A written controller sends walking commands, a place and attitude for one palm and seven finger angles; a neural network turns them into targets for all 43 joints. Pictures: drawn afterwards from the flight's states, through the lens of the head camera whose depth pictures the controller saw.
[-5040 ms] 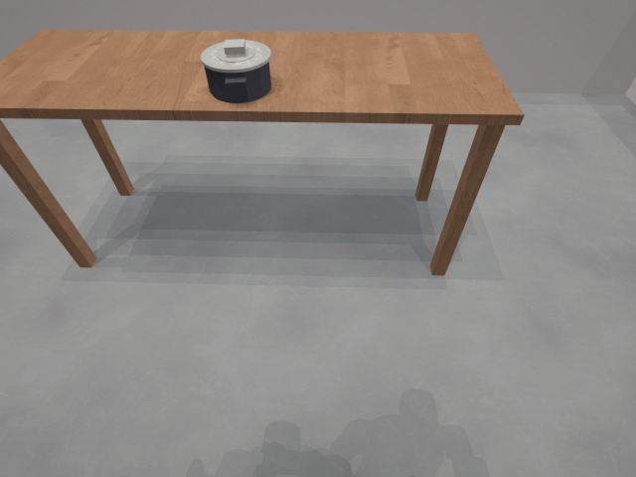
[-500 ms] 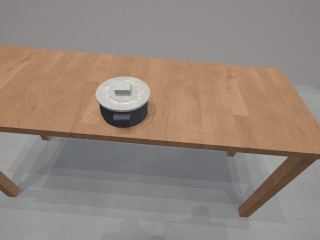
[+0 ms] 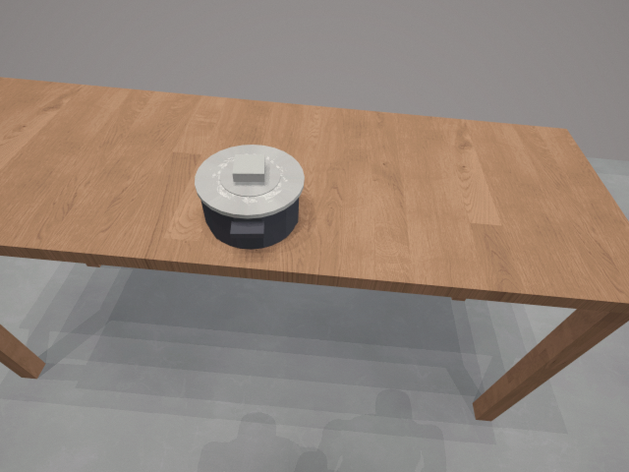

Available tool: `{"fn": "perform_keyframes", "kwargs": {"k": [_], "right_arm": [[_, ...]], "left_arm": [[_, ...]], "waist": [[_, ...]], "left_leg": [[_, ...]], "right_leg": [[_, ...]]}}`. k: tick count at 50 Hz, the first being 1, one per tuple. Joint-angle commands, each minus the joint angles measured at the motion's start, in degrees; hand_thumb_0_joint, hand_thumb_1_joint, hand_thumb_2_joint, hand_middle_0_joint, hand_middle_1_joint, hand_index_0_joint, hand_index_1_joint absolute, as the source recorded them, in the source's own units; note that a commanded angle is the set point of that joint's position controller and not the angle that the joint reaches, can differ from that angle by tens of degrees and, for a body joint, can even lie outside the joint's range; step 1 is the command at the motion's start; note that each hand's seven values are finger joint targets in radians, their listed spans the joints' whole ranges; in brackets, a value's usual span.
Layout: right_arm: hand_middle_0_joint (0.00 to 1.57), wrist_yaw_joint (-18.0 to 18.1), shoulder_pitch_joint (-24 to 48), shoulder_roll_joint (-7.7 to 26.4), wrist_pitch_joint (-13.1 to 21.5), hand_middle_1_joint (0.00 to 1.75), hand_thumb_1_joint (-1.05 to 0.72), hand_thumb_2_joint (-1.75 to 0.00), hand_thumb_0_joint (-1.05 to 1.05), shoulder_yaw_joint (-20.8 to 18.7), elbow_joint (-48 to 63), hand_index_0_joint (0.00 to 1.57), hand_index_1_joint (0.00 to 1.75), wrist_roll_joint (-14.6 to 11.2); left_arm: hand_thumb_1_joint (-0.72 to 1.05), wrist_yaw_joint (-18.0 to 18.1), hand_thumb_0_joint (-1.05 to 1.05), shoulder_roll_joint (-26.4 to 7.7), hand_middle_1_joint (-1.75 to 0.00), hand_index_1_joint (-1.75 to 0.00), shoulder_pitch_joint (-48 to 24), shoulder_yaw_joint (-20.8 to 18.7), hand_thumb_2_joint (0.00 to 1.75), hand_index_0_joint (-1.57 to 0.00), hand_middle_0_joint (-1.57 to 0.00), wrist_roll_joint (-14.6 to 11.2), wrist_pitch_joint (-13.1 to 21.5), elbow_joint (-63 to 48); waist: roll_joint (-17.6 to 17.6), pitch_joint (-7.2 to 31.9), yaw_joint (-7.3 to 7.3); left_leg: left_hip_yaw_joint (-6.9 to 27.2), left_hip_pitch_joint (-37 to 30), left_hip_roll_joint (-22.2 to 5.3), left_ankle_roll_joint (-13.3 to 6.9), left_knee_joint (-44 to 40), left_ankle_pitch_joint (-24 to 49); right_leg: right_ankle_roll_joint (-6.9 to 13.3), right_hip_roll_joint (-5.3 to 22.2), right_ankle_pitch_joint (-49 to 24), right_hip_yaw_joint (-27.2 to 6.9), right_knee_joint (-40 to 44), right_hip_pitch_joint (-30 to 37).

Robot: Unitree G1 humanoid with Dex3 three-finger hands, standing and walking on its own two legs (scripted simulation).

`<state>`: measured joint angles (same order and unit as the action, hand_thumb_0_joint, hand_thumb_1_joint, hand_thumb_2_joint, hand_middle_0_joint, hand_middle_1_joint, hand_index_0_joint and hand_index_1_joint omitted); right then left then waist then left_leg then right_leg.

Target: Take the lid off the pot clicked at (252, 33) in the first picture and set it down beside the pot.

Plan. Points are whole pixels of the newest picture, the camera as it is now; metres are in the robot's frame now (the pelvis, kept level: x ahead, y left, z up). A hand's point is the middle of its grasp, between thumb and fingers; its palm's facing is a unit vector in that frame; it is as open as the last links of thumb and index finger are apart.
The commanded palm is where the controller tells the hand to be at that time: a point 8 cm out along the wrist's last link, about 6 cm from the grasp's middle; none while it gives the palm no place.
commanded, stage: look again from close up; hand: left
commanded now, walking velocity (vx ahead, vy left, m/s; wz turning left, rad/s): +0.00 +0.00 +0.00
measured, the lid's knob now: (249, 168) +0.55 +0.15 +0.07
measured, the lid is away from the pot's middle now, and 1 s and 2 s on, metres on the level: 0.00 0.00 0.00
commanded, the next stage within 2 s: shuffle to correct the standing spot in 0.06 s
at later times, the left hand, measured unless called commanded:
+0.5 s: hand out of the picture -0.01 +0.17 -0.19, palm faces +0.09 -0.99 -0.14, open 7.4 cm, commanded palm none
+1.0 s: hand (198, 407) +0.24 +0.20 -0.18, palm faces +0.06 -0.99 -0.14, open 7.4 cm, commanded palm none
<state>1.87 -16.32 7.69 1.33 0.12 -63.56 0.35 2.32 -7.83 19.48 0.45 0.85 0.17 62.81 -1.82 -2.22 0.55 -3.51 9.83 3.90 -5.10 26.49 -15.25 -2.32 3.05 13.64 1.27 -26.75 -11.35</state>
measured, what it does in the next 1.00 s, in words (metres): walks ahead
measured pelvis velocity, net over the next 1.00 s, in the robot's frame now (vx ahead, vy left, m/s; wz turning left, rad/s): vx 0.13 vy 0.04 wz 0.03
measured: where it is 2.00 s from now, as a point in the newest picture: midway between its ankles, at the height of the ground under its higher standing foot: outside the picture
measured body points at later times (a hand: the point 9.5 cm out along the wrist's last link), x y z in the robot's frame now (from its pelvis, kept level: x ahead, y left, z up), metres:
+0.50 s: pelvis +0.04 +0.01 -0.01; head +0.06 +0.03 +0.44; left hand -0.01 +0.22 -0.18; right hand +0.03 -0.22 -0.16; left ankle -0.01 +0.06 -0.74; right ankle +0.01 -0.15 -0.74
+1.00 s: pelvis +0.13 +0.04 +0.00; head +0.19 +0.06 +0.44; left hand +0.24 +0.25 -0.16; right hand +0.07 -0.16 -0.15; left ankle +0.00 +0.06 -0.72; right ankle +0.19 -0.06 -0.70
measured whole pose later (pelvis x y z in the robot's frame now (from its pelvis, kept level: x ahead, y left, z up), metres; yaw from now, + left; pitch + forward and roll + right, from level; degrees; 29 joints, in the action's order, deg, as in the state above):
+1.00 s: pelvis +0.13 +0.04 +0.00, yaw +2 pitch -1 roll -2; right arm 3.6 -22.5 3.6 0.5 -0.7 -62.1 0.6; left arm 2.2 -8.1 5.3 -2.3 0.4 -1.8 53.9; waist -1.3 -8.0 -1.2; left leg -2.4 -0.3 6.0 -4.9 28.4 -20.6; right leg 3.8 -1.0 17.3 5.3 -46.8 -25.4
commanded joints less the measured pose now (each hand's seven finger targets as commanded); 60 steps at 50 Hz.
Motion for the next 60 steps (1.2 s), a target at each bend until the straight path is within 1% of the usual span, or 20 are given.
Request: {"fn": "perform_keyframes", "kwargs": {"k": [1, 8, 15, 21, 24, 25, 26, 27, 28, 33, 37, 43, 47, 50, 51, 52, 53, 54, 56, 60], "right_arm": [[0.20, 0.2, -3.0, 5.5, 0.8, 0.30, -0.90, -0.90, 0.00, -0.8, 1.3, 0.20, 0.30, -0.2], [0.20, 0.2, -2.9, 5.2, 0.8, 0.30, -0.90, -0.90, 0.00, -0.8, 0.8, 0.20, 0.30, -0.2], [0.20, -0.5, -3.1, 6.3, -0.3, 0.30, -0.90, -0.90, 0.00, -1.4, 1.8, 0.20, 0.30, 0.4], [0.20, -0.6, -2.9, 3.6, 0.3, 0.30, -0.90, -0.90, 0.00, -1.3, 4.1, 0.20, 0.30, 0.6], [0.20, -0.7, -4.1, 3.0, 1.0, 0.30, -0.90, -0.90, 0.00, -1.3, 4.2, 0.20, 0.30, 0.5], [0.20, -0.7, -6.5, 3.2, 1.4, 0.30, -0.90, -0.90, 0.00, -1.1, 3.1, 0.20, 0.30, 0.4], [0.20, -0.5, -11.5, 5.5, 2.0, 0.30, -0.90, -0.90, 0.00, -1.5, 1.2, 0.20, 0.30, 0.5], [0.20, 0.2, -18.1, 8.1, 2.3, 0.30, -0.90, -0.90, 0.00, -2.0, -0.8, 0.20, 0.30, 0.8], [0.20, 0.9, -21.6, 8.5, 1.8, 0.30, -0.90, -0.90, 0.00, -1.6, -1.8, 0.20, 0.30, 0.9], [0.20, 1.3, -13.1, 5.3, 2.4, 0.30, -0.90, -0.90, 0.00, -0.6, 2.2, 0.20, 0.30, 1.1], [0.20, 2.0, -11.6, 3.9, 2.3, 0.30, -0.90, -0.90, 0.00, 0.1, 2.0, 0.20, 0.30, 0.7], [0.20, 2.8, -13.2, 3.5, 1.1, 0.30, -0.90, -0.90, 0.00, -0.9, 2.1, 0.20, 0.30, 1.1], [0.20, 2.6, -9.0, 6.6, 0.0, 0.30, -0.90, -0.90, 0.00, -3.1, 4.3, 0.20, 0.30, 0.2], [0.20, 2.1, -5.8, 7.1, -0.3, 0.30, -0.90, -0.90, 0.00, -4.5, 6.1, 0.20, 0.30, -1.2], [0.20, 1.9, -5.9, 4.8, -0.7, 0.30, -0.90, -0.90, 0.00, -4.5, 6.9, 0.20, 0.30, -1.7], [0.20, 1.8, -6.4, 2.6, -1.1, 0.30, -0.90, -0.90, 0.00, -4.2, 8.0, 0.20, 0.30, -1.8], [0.20, 1.9, -6.6, 1.2, -1.5, 0.30, -0.90, -0.90, 0.00, -3.6, 8.3, 0.20, 0.30, -1.2], [0.20, 1.6, -5.0, -0.9, -2.1, 0.30, -0.90, -0.90, 0.00, -3.3, 8.6, 0.20, 0.30, -0.8], [0.20, 1.0, -4.4, -0.4, -4.0, 0.30, -0.90, -0.90, 0.00, -2.9, 8.2, 0.20, 0.30, -0.8], [0.20, -0.1, -2.9, 0.9, -3.2, 0.30, -0.90, -0.90, 0.00, -3.1, 9.2, 0.20, 0.30, -0.9]], "left_arm": [[0.90, 0.4, 0.00, -4.4, -0.30, -0.30, 4.5, -1.0, 0.90, -0.20, -0.20, 0.0, 0.8, -0.9], [0.90, 0.3, 0.00, -4.6, -0.30, -0.30, 4.6, -1.0, 0.90, -0.20, -0.20, 0.0, 0.8, -0.7], [0.90, -0.6, 0.00, -5.0, -0.30, -0.30, 5.5, -1.9, 0.90, -0.20, -0.20, 0.7, 0.6, -1.8], [0.90, -0.1, 0.00, -8.3, -0.30, -0.30, 9.7, -3.8, 0.90, -0.20, -0.20, 0.1, 1.4, -1.7], [0.90, 0.0, 0.00, -8.3, -0.30, -0.30, 8.0, -4.4, 0.90, -0.20, -0.20, 0.4, 1.7, -2.7], [0.90, -0.1, 0.00, -7.5, -0.30, -0.30, 5.9, -4.1, 0.90, -0.20, -0.20, 0.4, 1.5, -3.3], [0.90, -0.4, 0.00, -5.5, -0.30, -0.30, 3.8, -3.5, 0.90, -0.20, -0.20, 0.4, 1.5, -4.1], [0.90, -0.4, 0.00, -3.7, -0.30, -0.30, 0.7, -2.6, 0.90, -0.20, -0.20, 0.4, 1.8, -5.3], [0.90, 0.0, 0.00, -5.0, -0.30, -0.30, -1.9, -2.7, 0.90, -0.20, -0.20, 0.4, 1.8, -6.3], [0.90, -0.9, 0.00, -3.1, -0.30, -0.30, -4.9, -3.3, 0.90, -0.20, -0.20, 0.2, 0.8, -6.1], [0.90, -0.3, 0.00, -2.5, -0.30, -0.30, -4.3, -3.2, 0.90, -0.20, -0.20, -0.1, -1.0, -5.8], [0.90, 0.2, 0.00, -3.6, -0.30, -0.30, -11.5, -3.7, 0.90, -0.20, -0.20, -0.2, -1.6, -9.1], [0.90, 0.4, 0.00, -4.7, -0.30, -0.30, -7.7, -4.1, 0.90, -0.20, -0.20, -0.5, -1.7, -10.6], [0.90, 1.0, 0.00, -7.2, -0.30, -0.30, 4.1, -5.5, 0.90, -0.20, -0.20, -0.2, -1.0, -7.6], [0.90, 1.6, 0.00, -9.4, -0.30, -0.30, 7.8, -5.9, 0.90, -0.20, -0.20, 0.2, -0.3, -6.1], [0.90, 1.6, 0.00, -10.2, -0.30, -0.30, 6.0, -5.3, 0.90, -0.20, -0.20, -0.3, 0.3, -6.7], [0.90, 1.8, 0.00, -9.7, -0.30, -0.30, 2.1, -4.7, 0.90, -0.20, -0.20, -0.1, 0.6, -9.6], [0.90, 1.8, 0.00, -9.1, -0.30, -0.30, -1.8, -4.2, 0.90, -0.20, -0.20, 0.6, 0.7, -11.3], [0.90, 1.5, 0.00, -7.3, -0.30, -0.30, -8.6, -3.6, 0.90, -0.20, -0.20, 0.5, 0.5, -12.8], [0.90, 1.1, 0.00, -10.5, -0.30, -0.30, -5.4, -4.9, 0.90, -0.20, -0.20, 1.3, 0.5, -12.7]], "waist": [[1.8, -2.4, -0.13], [2.0, -2.2, 0.13], [2.7, -7.5, 0.68], [-8.5, -4.5, 1.60], [-5.8, -3.3, 0.30], [-1.6, -3.1, -1.00], [6.5, -1.4, -2.99], [17.5, -1.1, -5.29], [17.2, -1.1, -6.00], [1.5, -5.7, -1.53], [6.3, -3.3, -0.14], [5.9, -2.1, -1.89], [9.2, -0.1, 1.68], [5.3, 1.6, 7.06], [-5.2, 5.4, 7.50], [-7.8, 9.4, 4.48], [-4.3, 7.6, 2.45], [-2.3, 2.0, 0.77], [-1.5, -1.2, -3.17], [-5.3, 2.9, -1.87]], "left_leg": [[9.2, 2.6, -9.3, 1.9, -7.5, 7.0], [9.3, 2.2, -9.3, 1.8, -7.8, 7.6], [10.2, 9.0, -8.1, 0.7, -8.3, -16.5], [1.2, 14.8, -2.6, 2.7, 8.2, -6.9], [1.4, 8.9, -3.4, 2.5, 3.0, -5.1], [2.9, 2.7, -4.1, 1.9, -2.1, -0.3], [9.4, -6.3, -9.1, -0.3, -4.4, 13.7], [20.0, -17.2, -17.5, -3.7, -6.2, 40.6], [23.0, -22.8, -20.8, -5.3, -5.1, 57.6], [13.8, -10.5, -17.5, -5.5, -8.1, 51.3], [8.7, -11.4, -14.4, 0.2, -6.6, 62.2], [11.0, -16.6, -15.8, 1.3, -1.8, 71.9], [7.8, -12.9, -14.2, 4.9, 5.0, 80.4], [7.1, -2.9, -10.2, 8.5, 20.7, 68.1], [3.5, 6.4, -3.0, 9.7, 39.5, 29.5], [4.3, 14.4, 3.2, 8.3, 53.0, -20.6], [11.2, 13.1, 0.9, 5.7, 52.5, -20.8], [10.2, 14.1, 0.5, 5.9, 52.5, -20.5], [9.2, 10.5, -3.5, 6.6, 49.1, -15.4], [3.4, 11.1, -4.0, 7.5, 32.1, -15.9]], "right_leg": [[3.5, 3.1, -6.5, -2.9, 3.0, -0.6], [3.6, 3.1, -7.0, -2.9, 3.4, 0.0], [5.6, 2.8, 11.4, -4.3, 3.2, -3.5], [11.9, 12.3, 9.7, -17.7, 9.1, 3.7], [11.9, 11.6, 0.3, -14.2, 4.4, 1.2], [10.0, 7.9, -4.1, -8.7, -0.7, -2.2], [7.2, 2.0, -6.4, -1.3, -11.5, -8.3], [4.1, -3.0, 10.8, 5.1, -24.7, -21.1], [3.8, -3.1, 20.4, 1.9, -33.6, -28.2], [3.8, -0.1, 12.4, 0.1, -43.7, -27.5], [2.7, -2.2, 4.2, 0.5, -42.1, -25.9], [3.6, -3.5, 7.2, 1.5, -39.6, -28.2], [6.1, -4.8, 5.6, 5.3, -20.6, -14.2], [9.1, -2.8, -13.0, 3.7, -0.9, 4.9], [13.8, 7.5, -43.0, -5.2, 2.6, 13.4], [20.6, 19.5, -69.9, -16.8, -1.8, 16.1], [22.4, 21.5, -69.6, -16.5, -1.1, 8.0], [20.2, 19.4, -63.9, -11.6, 1.2, 0.3], [18.8, 16.3, -41.7, -10.7, 5.2, -13.0], [16.9, 13.2, -44.7, -7.4, 1.6, -5.4]]}}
